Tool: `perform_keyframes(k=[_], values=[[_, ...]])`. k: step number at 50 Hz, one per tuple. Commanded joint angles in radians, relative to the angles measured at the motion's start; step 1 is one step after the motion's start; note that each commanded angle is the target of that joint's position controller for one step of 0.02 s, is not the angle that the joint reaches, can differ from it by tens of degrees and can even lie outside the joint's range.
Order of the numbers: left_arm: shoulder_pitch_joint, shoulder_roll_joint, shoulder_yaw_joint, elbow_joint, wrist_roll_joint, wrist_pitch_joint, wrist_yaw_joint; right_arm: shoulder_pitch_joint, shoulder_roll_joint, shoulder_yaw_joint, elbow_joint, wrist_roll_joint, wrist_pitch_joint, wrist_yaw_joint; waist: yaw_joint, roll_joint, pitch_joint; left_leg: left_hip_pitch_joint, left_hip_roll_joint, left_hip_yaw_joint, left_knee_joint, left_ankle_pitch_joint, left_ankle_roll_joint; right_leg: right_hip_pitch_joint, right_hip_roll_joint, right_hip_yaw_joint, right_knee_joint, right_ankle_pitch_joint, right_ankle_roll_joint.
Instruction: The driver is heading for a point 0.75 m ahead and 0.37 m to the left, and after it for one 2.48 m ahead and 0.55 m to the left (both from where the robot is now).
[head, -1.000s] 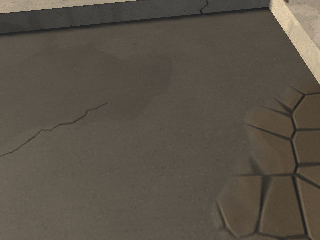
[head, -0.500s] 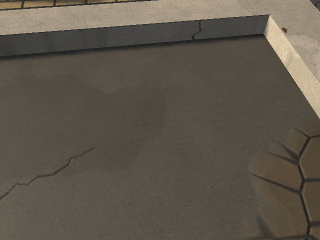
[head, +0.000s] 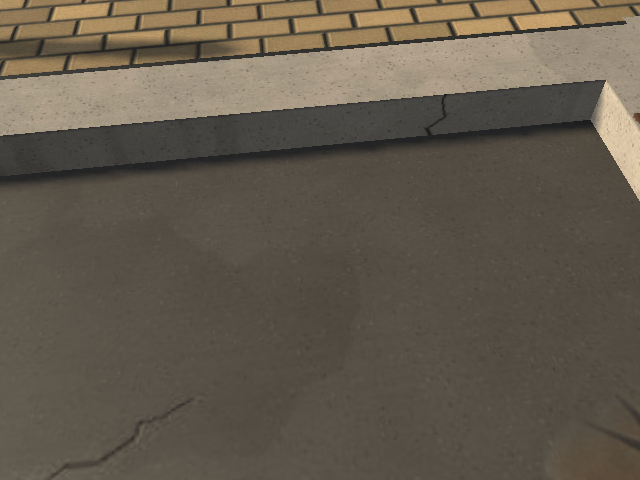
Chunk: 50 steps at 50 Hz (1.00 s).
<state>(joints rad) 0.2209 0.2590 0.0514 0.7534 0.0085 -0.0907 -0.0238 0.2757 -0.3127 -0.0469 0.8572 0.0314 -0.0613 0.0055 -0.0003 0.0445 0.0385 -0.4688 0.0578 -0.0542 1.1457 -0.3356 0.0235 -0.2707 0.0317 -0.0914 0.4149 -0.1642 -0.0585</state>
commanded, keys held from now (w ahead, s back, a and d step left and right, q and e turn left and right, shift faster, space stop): w+q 1.00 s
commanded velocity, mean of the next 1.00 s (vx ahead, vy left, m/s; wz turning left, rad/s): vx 0.50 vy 0.00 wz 0.53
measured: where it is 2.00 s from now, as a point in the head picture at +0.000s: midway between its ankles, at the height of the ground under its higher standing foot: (156, 294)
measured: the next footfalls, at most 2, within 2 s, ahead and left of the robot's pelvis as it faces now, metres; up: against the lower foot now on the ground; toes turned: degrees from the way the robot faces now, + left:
left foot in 0.38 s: +0.35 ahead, +0.16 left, +0.00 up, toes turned +15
right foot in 0.86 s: +0.68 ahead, +0.07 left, +0.00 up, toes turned +32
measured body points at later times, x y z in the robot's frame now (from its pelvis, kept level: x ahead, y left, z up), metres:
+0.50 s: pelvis +0.27 +0.08 -0.01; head +0.31 +0.09 +0.44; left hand +0.30 +0.37 -0.13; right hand +0.48 -0.16 -0.11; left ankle +0.31 +0.15 -0.74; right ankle +0.19 -0.10 -0.64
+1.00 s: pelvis +0.55 +0.12 +0.00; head +0.58 +0.12 +0.45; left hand +0.53 +0.42 -0.10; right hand +0.79 -0.07 -0.12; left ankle +0.42 +0.19 -0.65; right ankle +0.65 +0.05 -0.74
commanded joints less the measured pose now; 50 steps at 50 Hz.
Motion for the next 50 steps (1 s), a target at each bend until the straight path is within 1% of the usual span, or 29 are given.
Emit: perform_keyframes(k=[1,4,8,13,14,16,17,18,19,20,21,22,23,24,25,27,29,34,36,39,41,42,43,44,45,46,47,48,50], values=[[-0.004,0.107,0.031,-0.029,0.003,-0.033,0.003,0.036,-0.053,-0.021,-0.052,0.0,0.017,-0.006,-0.011,-0.122,-0.041,-0.137,0.076,-0.06,-0.019,0.082,-0.02,0.121,-0.287,0.224,-0.274,0.151,-0.155],[0.009,0.13,0.041,0.0,0.009,-0.035,0.015,-0.026,-0.042,-0.023,-0.08,-0.007,0.026,-0.007,-0.003,-0.102,-0.006,-0.212,0.073,-0.074,-0.136,0.218,-0.037,0.137,-0.276,0.118,-0.3,0.22,-0.146],[0.021,0.153,0.045,0.022,0.004,-0.026,0.029,-0.14,-0.016,-0.013,-0.117,-0.012,0.013,0.016,0.038,-0.089,0.022,-0.179,0.057,0.0,-0.375,0.411,-0.028,0.164,-0.246,-0.014,-0.314,0.242,-0.108],[0.101,0.184,0.059,0.069,-0.018,0.01,0.037,-0.276,-0.007,-0.007,-0.197,-0.011,0.013,0.045,0.084,-0.076,0.061,-0.243,0.036,0.065,-0.51,0.344,0.012,0.348,-0.308,-0.065,-0.25,0.339,-0.096],[0.1,0.191,0.061,0.073,-0.022,0.019,0.038,-0.282,-0.013,-0.01,-0.211,-0.011,0.014,0.051,0.076,-0.084,0.058,-0.237,0.025,0.082,-0.522,0.3,0.026,0.38,-0.318,-0.075,-0.217,0.413,-0.087],[0.076,0.219,0.069,0.067,-0.027,0.034,0.046,-0.241,-0.041,-0.026,-0.222,-0.01,0.019,0.058,0.032,-0.12,0.006,-0.136,-0.033,0.139,-0.523,0.198,0.064,0.413,-0.32,-0.104,-0.096,0.732,-0.064],[0.064,0.231,0.072,0.063,-0.029,0.044,0.052,-0.17,-0.067,-0.042,-0.213,-0.009,0.023,0.058,-0.013,-0.137,-0.042,-0.037,-0.072,0.165,-0.517,0.15,0.087,0.409,-0.314,-0.115,0.018,0.879,-0.052],[0.045,0.235,0.072,0.057,-0.032,0.052,0.056,-0.036,-0.108,-0.068,-0.183,-0.006,0.025,0.051,-0.092,-0.127,-0.112,0.147,-0.113,0.175,-0.566,0.174,0.12,0.354,-0.287,-0.137,0.201,0.908,-0.027],[0.043,0.217,0.062,0.045,-0.024,0.048,0.061,0.135,-0.179,-0.104,-0.141,-0.005,0.033,0.034,-0.174,-0.07,-0.2,0.446,-0.086,0.073,-0.612,0.211,0.167,0.155,-0.246,-0.142,0.47,0.704,0.015],[0.138,0.066,0.015,-0.006,0.016,0.022,0.043,0.148,-0.295,-0.126,-0.136,0.002,0.033,0.019,-0.07,0.207,-0.273,0.815,0.182,-0.448,-0.648,0.123,0.345,-0.323,-0.06,-0.101,0.842,-0.227,0.085],[0.074,0.103,0.01,-0.021,-0.012,-0.022,0.028,0.163,-0.242,-0.105,-0.172,-0.008,0.018,0.023,-0.109,0.128,-0.427,0.912,0.284,-0.798,-0.82,-0.007,0.43,-0.473,0.018,0.151,1.0,-0.445,0.082],[-0.036,0.164,0.027,-0.052,-0.053,-0.048,0.016,0.133,-0.178,-0.086,-0.168,-0.018,0.006,0.025,-0.137,0.065,-0.3,0.839,0.255,-0.655,-0.852,0.045,0.367,-0.562,-0.043,0.194,0.992,-0.358,0.056],[-0.059,0.155,0.021,-0.062,-0.051,-0.061,0.017,0.078,-0.147,-0.078,-0.172,-0.013,-0.002,0.025,-0.097,0.001,-0.203,0.697,0.212,-0.524,-0.849,0.121,0.328,-0.543,-0.087,0.187,0.906,-0.27,0.04],[-0.062,0.156,0.026,-0.051,-0.024,-0.062,0.025,0.007,-0.114,-0.068,-0.184,-0.012,-0.004,0.024,-0.051,-0.043,-0.131,0.547,0.17,-0.424,-0.858,0.23,0.299,-0.483,-0.12,0.18,0.811,-0.223,0.046],[-0.045,0.169,0.035,-0.046,-0.008,-0.053,0.027,-0.037,-0.087,-0.058,-0.202,-0.022,-0.005,0.019,-0.015,-0.025,-0.108,0.445,0.143,-0.363,-0.877,0.322,0.289,-0.406,-0.142,0.185,0.755,-0.186,0.054],[-0.02,0.154,0.036,-0.047,0.002,-0.028,0.026,-0.056,-0.094,-0.059,-0.216,-0.024,-0.006,0.011,0.017,-0.016,-0.09,0.341,0.117,-0.316,-0.912,0.408,0.291,-0.342,-0.146,0.173,0.678,-0.157,0.083],[-0.05,0.123,0.027,-0.06,0.008,-0.012,0.028,-0.035,-0.123,-0.066,-0.211,-0.02,-0.007,-0.002,0.016,-0.018,-0.065,0.265,0.094,-0.255,-0.926,0.462,0.286,-0.331,-0.135,0.149,0.572,-0.094,0.115],[-0.234,0.082,0.007,-0.109,-0.002,-0.016,0.017,0.034,-0.144,-0.074,-0.191,-0.011,0.008,-0.022,-0.059,0.029,-0.035,0.192,0.017,-0.189,-0.905,0.313,0.204,-0.236,-0.059,0.131,0.203,0.229,0.136],[-0.276,0.097,0.011,-0.126,-0.014,-0.022,0.01,0.069,-0.145,-0.075,-0.177,-0.007,0.013,-0.022,-0.076,0.039,-0.033,0.219,0.037,-0.235,-0.879,0.261,0.194,-0.213,-0.042,0.146,0.144,0.252,0.129],[-0.274,0.137,0.026,-0.133,-0.017,-0.035,-0.001,0.085,-0.131,-0.073,-0.171,-0.005,0.021,-0.027,-0.061,0.06,-0.038,0.311,0.073,-0.33,-0.791,0.219,0.177,-0.195,-0.037,0.178,0.08,0.168,0.098],[-0.191,0.156,0.04,-0.114,-0.019,-0.045,0.0,0.061,-0.123,-0.072,-0.179,-0.008,0.026,-0.028,-0.009,0.088,-0.054,0.323,0.069,-0.364,-0.715,0.252,0.154,-0.092,-0.033,0.161,0.041,0.106,0.061],[-0.097,0.181,0.055,-0.092,-0.01,-0.05,0.006,0.055,-0.091,-0.061,-0.187,-0.012,0.025,-0.026,0.038,0.079,-0.111,0.294,0.022,-0.335,-0.61,0.292,0.124,0.06,-0.053,0.163,0.021,0.105,0.03],[0.047,0.233,0.07,-0.08,0.007,-0.053,0.014,0.059,-0.032,-0.038,-0.205,-0.025,0.022,-0.022,0.097,-0.02,-0.245,0.183,-0.04,-0.255,-0.342,0.182,0.086,0.307,-0.213,0.314,0.037,0.047,-0.034],[0.139,0.312,0.089,-0.043,0.017,-0.038,0.011,0.198,0.022,-0.02,-0.235,0.004,0.013,-0.022,0.039,-0.361,-0.365,-0.172,-0.175,-0.122,-0.018,-0.246,0.017,0.619,-0.435,0.782,-0.058,-0.183,-0.2],[0.123,0.222,0.071,-0.052,-0.009,-0.033,0.005,0.195,-0.083,-0.036,-0.21,0.014,0.012,-0.026,0.058,-0.29,-0.308,-0.307,-0.093,-0.141,0.124,-0.246,0.002,0.596,-0.455,0.891,-0.112,-0.414,-0.196],[0.081,0.16,0.054,-0.064,-0.012,-0.027,0.01,0.088,-0.14,-0.052,-0.219,0.007,0.018,-0.025,0.086,-0.194,-0.182,-0.34,-0.058,-0.125,0.162,-0.151,-0.005,0.482,-0.41,0.731,-0.126,-0.393,-0.15],[0.031,0.142,0.045,-0.069,-0.002,-0.019,0.012,0.033,-0.136,-0.054,-0.229,-0.005,0.023,-0.027,0.072,-0.128,-0.114,-0.31,-0.025,-0.092,0.15,-0.079,-0.011,0.366,-0.368,0.595,-0.135,-0.258,-0.123],[0.002,0.122,0.038,-0.06,0.001,-0.014,0.015,-0.002,-0.124,-0.056,-0.242,-0.015,0.023,-0.024,0.056,-0.121,-0.058,-0.291,0.002,-0.09,0.105,-0.032,-0.014,0.274,-0.331,0.498,-0.155,-0.144,-0.116],[-0.014,0.105,0.032,-0.047,0.005,-0.018,0.019,0.008,-0.084,-0.054,-0.249,-0.003,0.032,-0.012,0.025,-0.163,-0.036,-0.221,0.04,-0.071,0.048,0.01,-0.013,0.183,-0.286,0.366,-0.202,-0.037,-0.104]])
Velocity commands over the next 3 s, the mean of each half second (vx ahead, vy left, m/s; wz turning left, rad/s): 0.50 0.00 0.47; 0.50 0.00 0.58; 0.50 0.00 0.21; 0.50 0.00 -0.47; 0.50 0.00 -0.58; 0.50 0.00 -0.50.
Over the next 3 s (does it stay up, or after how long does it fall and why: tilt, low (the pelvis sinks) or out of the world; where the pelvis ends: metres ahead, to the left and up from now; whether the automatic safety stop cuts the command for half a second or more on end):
stays up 1.49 0.45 0.08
